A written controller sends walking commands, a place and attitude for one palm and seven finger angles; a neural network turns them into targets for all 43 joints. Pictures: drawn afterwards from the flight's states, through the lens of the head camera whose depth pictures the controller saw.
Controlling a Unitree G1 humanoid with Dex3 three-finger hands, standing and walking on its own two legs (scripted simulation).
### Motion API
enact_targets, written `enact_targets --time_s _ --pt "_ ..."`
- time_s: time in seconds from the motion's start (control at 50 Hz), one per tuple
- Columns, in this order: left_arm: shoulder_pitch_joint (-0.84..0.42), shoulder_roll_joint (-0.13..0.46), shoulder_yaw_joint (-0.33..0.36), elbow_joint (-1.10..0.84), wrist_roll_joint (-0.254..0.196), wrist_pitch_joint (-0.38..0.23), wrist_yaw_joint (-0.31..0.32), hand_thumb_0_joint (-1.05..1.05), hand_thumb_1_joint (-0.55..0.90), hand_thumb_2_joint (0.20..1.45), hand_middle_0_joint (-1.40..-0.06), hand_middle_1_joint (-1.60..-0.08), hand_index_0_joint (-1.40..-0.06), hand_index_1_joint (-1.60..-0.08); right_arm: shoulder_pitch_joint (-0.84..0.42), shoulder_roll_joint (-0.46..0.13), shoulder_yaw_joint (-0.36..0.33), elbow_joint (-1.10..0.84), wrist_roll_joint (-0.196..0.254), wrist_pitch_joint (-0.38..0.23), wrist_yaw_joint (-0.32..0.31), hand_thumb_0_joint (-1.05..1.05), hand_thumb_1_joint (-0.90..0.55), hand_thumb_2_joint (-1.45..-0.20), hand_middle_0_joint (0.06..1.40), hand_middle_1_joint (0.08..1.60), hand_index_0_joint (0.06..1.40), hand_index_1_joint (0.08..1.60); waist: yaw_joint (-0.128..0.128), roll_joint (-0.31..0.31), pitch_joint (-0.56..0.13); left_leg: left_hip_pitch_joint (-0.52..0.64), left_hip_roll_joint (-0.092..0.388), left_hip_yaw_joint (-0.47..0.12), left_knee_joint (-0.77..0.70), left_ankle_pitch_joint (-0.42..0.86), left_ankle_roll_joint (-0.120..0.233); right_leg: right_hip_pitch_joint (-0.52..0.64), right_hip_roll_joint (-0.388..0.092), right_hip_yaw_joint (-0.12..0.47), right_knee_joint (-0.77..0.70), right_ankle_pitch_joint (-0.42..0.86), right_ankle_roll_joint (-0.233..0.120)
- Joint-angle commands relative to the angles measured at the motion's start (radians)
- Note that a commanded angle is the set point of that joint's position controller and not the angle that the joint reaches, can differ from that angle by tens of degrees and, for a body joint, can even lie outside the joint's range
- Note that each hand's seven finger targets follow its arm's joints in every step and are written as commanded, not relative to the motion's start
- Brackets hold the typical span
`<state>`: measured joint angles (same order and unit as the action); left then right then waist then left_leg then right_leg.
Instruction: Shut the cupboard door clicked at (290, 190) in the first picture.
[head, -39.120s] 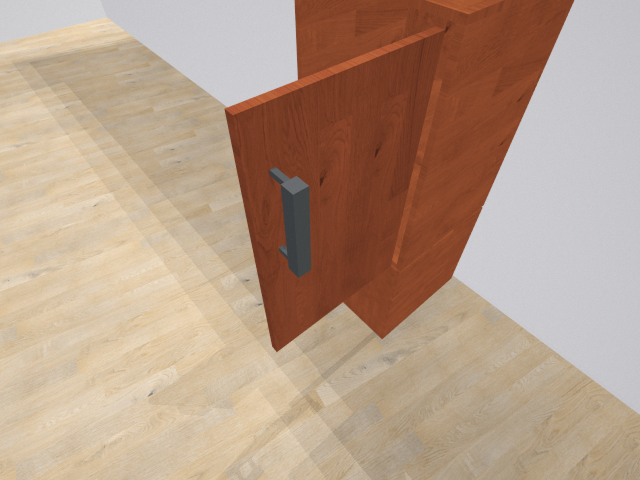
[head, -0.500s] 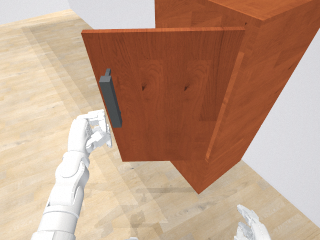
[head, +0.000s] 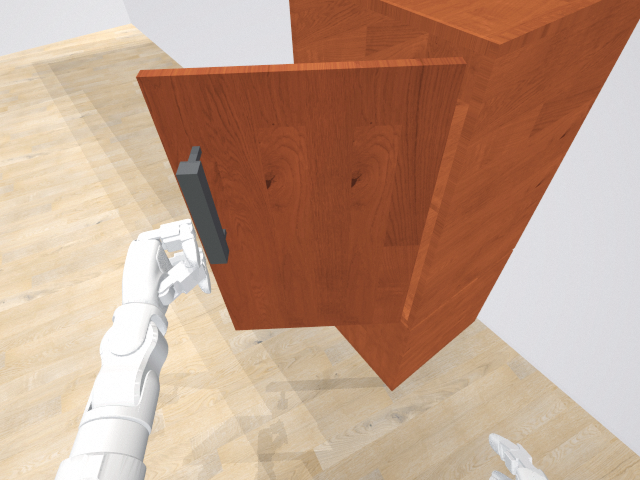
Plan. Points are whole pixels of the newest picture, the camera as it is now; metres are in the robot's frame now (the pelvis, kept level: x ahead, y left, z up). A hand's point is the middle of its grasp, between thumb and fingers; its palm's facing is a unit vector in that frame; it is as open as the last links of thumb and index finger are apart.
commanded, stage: bring the fist close to the handle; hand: left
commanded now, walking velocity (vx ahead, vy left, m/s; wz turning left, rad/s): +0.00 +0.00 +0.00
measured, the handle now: (208, 207) +0.46 +0.18 +0.09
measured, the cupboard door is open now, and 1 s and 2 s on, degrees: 55 42 31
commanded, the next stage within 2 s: push the door shut along its arc in 0.04 s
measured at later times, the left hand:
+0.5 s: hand (206, 240) +0.39 +0.17 +0.10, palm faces -0.01 -1.00 -0.02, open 3.0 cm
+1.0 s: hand (238, 206) +0.45 +0.14 +0.10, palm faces -0.17 -0.98 -0.02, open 3.2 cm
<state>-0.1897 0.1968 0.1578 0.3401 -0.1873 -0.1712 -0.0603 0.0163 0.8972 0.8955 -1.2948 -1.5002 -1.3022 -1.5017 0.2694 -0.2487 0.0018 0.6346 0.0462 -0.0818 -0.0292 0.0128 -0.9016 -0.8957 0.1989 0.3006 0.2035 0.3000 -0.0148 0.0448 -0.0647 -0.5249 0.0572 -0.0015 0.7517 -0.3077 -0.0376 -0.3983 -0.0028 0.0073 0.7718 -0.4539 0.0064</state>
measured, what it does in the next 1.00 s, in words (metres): stands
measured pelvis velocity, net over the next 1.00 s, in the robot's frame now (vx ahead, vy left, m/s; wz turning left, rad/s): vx -0.02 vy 0.02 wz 0.00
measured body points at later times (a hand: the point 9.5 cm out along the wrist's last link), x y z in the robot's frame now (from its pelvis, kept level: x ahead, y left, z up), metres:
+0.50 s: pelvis -0.01 +0.01 +0.00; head +0.02 +0.00 +0.44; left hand +0.38 +0.22 +0.10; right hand +0.12 -0.24 -0.11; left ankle +0.04 +0.15 -0.71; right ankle -0.04 -0.12 -0.71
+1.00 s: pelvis -0.02 +0.02 -0.02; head +0.05 +0.02 +0.43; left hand +0.46 +0.19 +0.10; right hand +0.03 -0.24 -0.13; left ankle +0.04 +0.15 -0.71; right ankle -0.04 -0.12 -0.71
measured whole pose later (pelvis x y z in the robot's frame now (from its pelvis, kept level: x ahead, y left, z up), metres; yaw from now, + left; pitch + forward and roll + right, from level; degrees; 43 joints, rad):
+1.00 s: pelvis -0.02 +0.02 -0.02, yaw +0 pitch +11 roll -2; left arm -0.83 0.32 0.19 1.03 -0.16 -0.27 -0.24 0.01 0.95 0.94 -1.29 -1.50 -1.30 -1.50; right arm 0.35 -0.26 0.00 0.69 0.03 -0.07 -0.02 0.01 -0.90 -0.90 0.20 0.30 0.20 0.30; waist -0.11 0.04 -0.07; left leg -0.75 0.05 -0.01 0.87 -0.32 -0.01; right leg -0.60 -0.01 0.01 0.86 -0.45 0.03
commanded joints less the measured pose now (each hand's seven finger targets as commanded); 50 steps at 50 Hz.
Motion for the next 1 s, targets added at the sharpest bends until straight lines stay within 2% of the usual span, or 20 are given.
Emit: enact_targets --time_s 0.0,0.06,0.1,0.14,0.16,0.24,0.26,0.34,0.36,0.42,0.46,0.5,0.62,0.66,0.7,0.76,0.84,0.88,0.94,0.98 --pt "-0.348 0.103 -0.003 -0.231 -0.019 -0.076 -0.020 0.000 0.900 0.900 -1.300 -1.500 -1.300 -1.500 -0.085 -0.111 -0.036 -0.138 0.003 -0.061 -0.015 0.000 -0.900 -0.900 0.200 0.300 0.200 0.300 -0.018 -0.062 -0.217 0.222 -0.059 0.034 -0.057 0.166 0.065 -0.036 0.021 -0.028 -0.135 0.400 0.004" --pt "-0.367 0.143 0.027 -0.207 -0.014 -0.067 -0.014 0.000 0.900 0.900 -1.300 -1.500 -1.300 -1.500 -0.081 -0.120 -0.038 -0.131 0.000 -0.061 -0.022 0.000 -0.900 -0.900 0.200 0.300 0.200 0.300 -0.013 -0.077 -0.221 0.216 -0.059 0.029 -0.056 0.144 0.066 -0.040 0.022 -0.024 -0.142 0.357 0.003" --pt "-0.391 0.103 -0.006 -0.206 -0.014 -0.063 -0.010 0.000 0.900 0.900 -1.300 -1.500 -1.300 -1.500 -0.091 -0.111 -0.032 -0.133 0.002 -0.064 -0.021 0.000 -0.900 -0.900 0.200 0.300 0.200 0.300 -0.017 -0.064 -0.222 0.223 -0.060 0.025 -0.059 0.141 0.065 -0.048 0.018 -0.031 -0.138 0.351 0.001" --pt "-0.395 0.131 0.022 -0.195 -0.010 -0.068 -0.004 0.000 0.900 0.900 -1.300 -1.500 -1.300 -1.500 -0.091 -0.113 -0.033 -0.131 -0.002 -0.063 -0.021 0.000 -0.900 -0.900 0.200 0.300 0.200 0.300 -0.008 -0.051 -0.239 0.231 -0.060 0.024 -0.059 0.147 0.063 -0.047 0.020 -0.031 -0.132 0.351 -0.002" --pt "-0.397 0.180 0.057 -0.166 -0.005 -0.068 -0.002 0.000 0.900 0.900 -1.300 -1.500 -1.300 -1.500 -0.083 -0.123 -0.033 -0.124 -0.004 -0.059 -0.024 0.000 -0.900 -0.900 0.200 0.300 0.200 0.300 -0.012 -0.087 -0.233 0.215 -0.058 0.023 -0.056 0.142 0.066 -0.041 0.020 -0.026 -0.138 0.347 0.001" --pt "-0.547 0.189 0.045 -0.093 0.001 -0.080 -0.021 0.000 0.900 0.900 -1.300 -1.500 -1.300 -1.500 -0.083 -0.117 -0.025 -0.112 -0.002 -0.052 -0.028 0.000 -0.900 -0.900 0.200 0.300 0.200 0.300 -0.030 -0.033 -0.218 0.211 -0.057 0.018 -0.058 0.112 0.060 -0.075 0.019 -0.025 -0.135 0.305 -0.004" --pt "-0.536 0.219 0.073 -0.057 -0.001 -0.079 -0.024 0.000 0.900 0.900 -1.300 -1.500 -1.300 -1.500 -0.074 -0.125 -0.027 -0.111 -0.005 -0.048 -0.030 0.000 -0.900 -0.900 0.200 0.300 0.200 0.300 -0.026 -0.071 -0.221 0.202 -0.055 0.018 -0.056 0.108 0.064 -0.067 0.020 -0.023 -0.141 0.298 -0.002" --pt "-0.604 0.189 0.044 0.027 -0.017 -0.084 -0.069 0.000 0.900 0.900 -1.300 -1.500 -1.300 -1.500 -0.062 -0.125 -0.026 -0.110 0.001 -0.047 -0.028 0.000 -0.900 -0.900 0.200 0.300 0.200 0.300 -0.035 -0.042 -0.243 0.208 -0.056 0.016 -0.050 0.125 0.059 -0.077 0.021 -0.029 -0.129 0.326 -0.006" --pt "-0.614 0.224 0.065 0.060 -0.012 -0.085 -0.075 0.000 0.900 0.900 -1.300 -1.500 -1.300 -1.500 -0.048 -0.133 -0.027 -0.103 -0.001 -0.043 -0.028 0.000 -0.900 -0.900 0.200 0.300 0.200 0.300 -0.035 -0.055 -0.245 0.199 -0.055 0.013 -0.046 0.126 0.061 -0.075 0.022 -0.027 -0.127 0.323 -0.006" --pt "-0.700 0.179 0.024 0.119 -0.015 -0.087 -0.096 0.000 0.900 0.900 -1.300 -1.500 -1.300 -1.500 -0.031 -0.131 -0.030 -0.100 0.002 -0.042 -0.023 0.000 -0.900 -0.900 0.200 0.300 0.200 0.300 -0.055 -0.041 -0.245 0.200 -0.054 0.008 -0.040 0.118 0.060 -0.116 0.024 -0.035 -0.119 0.312 -0.007" --pt "-0.708 0.241 0.073 0.161 -0.013 -0.093 -0.105 0.000 0.900 0.900 -1.300 -1.500 -1.300 -1.500 -0.008 -0.147 -0.037 -0.094 -0.002 -0.037 -0.024 0.000 -0.900 -0.900 0.200 0.300 0.200 0.300 -0.051 -0.079 -0.261 0.189 -0.053 0.007 -0.031 0.126 0.063 -0.106 0.026 -0.034 -0.116 0.315 -0.006" --pt "-0.757 0.206 0.038 0.167 -0.012 -0.101 -0.121 0.000 0.900 0.900 -1.300 -1.500 -1.300 -1.500 -0.004 -0.140 -0.037 -0.097 0.000 -0.035 -0.019 0.000 -0.900 -0.900 0.200 0.300 0.200 0.300 -0.057 -0.027 -0.286 0.203 -0.054 0.005 -0.027 0.138 0.061 -0.121 0.026 -0.037 -0.102 0.327 -0.010" --pt "-0.895 0.188 0.005 0.238 -0.003 -0.121 -0.140 0.000 0.900 0.900 -1.300 -1.500 -1.300 -1.500 0.044 -0.152 -0.049 -0.073 0.000 -0.031 -0.014 0.000 -0.900 -0.900 0.200 0.300 0.200 0.300 -0.088 -0.007 -0.313 0.232 -0.046 -0.013 -0.013 0.137 0.058 -0.192 0.037 -0.050 -0.086 0.294 -0.014" --pt "-0.929 0.227 0.029 0.277 0.005 -0.127 -0.141 0.000 0.900 0.900 -1.300 -1.500 -1.300 -1.500 0.061 -0.162 -0.051 -0.064 -0.003 -0.028 -0.016 0.000 -0.900 -0.900 0.200 0.300 0.200 0.300 -0.089 -0.008 -0.309 0.226 -0.044 -0.021 -0.014 0.127 0.057 -0.205 0.041 -0.056 -0.082 0.268 -0.019" --pt "-0.996 0.178 -0.015 0.299 0.006 -0.133 -0.147 0.000 0.900 0.900 -1.300 -1.500 -1.300 -1.500 0.066 -0.155 -0.051 -0.058 -0.002 -0.031 -0.014 0.000 -0.900 -0.900 0.200 0.300 0.200 0.300 -0.106 0.010 -0.323 0.235 -0.044 -0.021 -0.010 0.115 0.056 -0.234 0.040 -0.057 -0.079 0.251 -0.017" --pt "-1.060 0.272 0.053 0.391 0.015 -0.147 -0.153 0.000 0.900 0.900 -1.300 -1.500 -1.300 -1.500 0.101 -0.174 -0.053 -0.032 -0.009 -0.027 -0.017 0.000 -0.900 -0.900 0.200 0.300 0.200 0.300 -0.110 -0.024 -0.316 0.204 -0.041 -0.030 0.000 0.106 0.059 -0.251 0.044 -0.055 -0.071 0.235 -0.019" --pt "-1.126 0.218 0.003 0.416 0.017 -0.167 -0.176 0.000 0.900 0.900 -1.300 -1.500 -1.300 -1.500 0.114 -0.169 -0.056 -0.032 -0.010 -0.033 -0.008 0.000 -0.900 -0.900 0.200 0.300 0.200 0.300 -0.126 0.033 -0.367 0.249 -0.036 -0.041 0.011 0.121 0.053 -0.297 0.044 -0.060 -0.055 0.223 -0.023" --pt "-1.111 0.239 0.028 0.442 0.012 -0.169 -0.185 0.000 0.900 0.900 -1.300 -1.500 -1.300 -1.500 0.127 -0.175 -0.057 -0.033 -0.012 -0.032 -0.006 0.000 -0.900 -0.900 0.200 0.300 0.200 0.300 -0.123 0.017 -0.393 0.248 -0.034 -0.043 0.020 0.154 0.054 -0.289 0.046 -0.061 -0.046 0.251 -0.024" --pt "-1.147 0.274 0.056 0.500 0.018 -0.159 -0.190 0.000 0.900 0.900 -1.300 -1.500 -1.300 -1.500 0.144 -0.178 -0.056 -0.027 -0.014 -0.023 -0.004 0.000 -0.900 -0.900 0.200 0.300 0.200 0.300 -0.127 0.012 -0.365 0.204 -0.034 -0.040 0.027 0.144 0.055 -0.304 0.046 -0.058 -0.039 0.249 -0.022" --pt "-1.170 0.342 0.111 0.529 0.028 -0.158 -0.181 0.000 0.900 0.900 -1.300 -1.500 -1.300 -1.500 0.158 -0.185 -0.055 -0.026 -0.019 -0.018 -0.002 0.000 -0.900 -0.900 0.200 0.300 0.200 0.300 -0.128 0.000 -0.368 0.182 -0.031 -0.042 0.033 0.139 0.057 -0.311 0.046 -0.055 -0.032 0.243 -0.021"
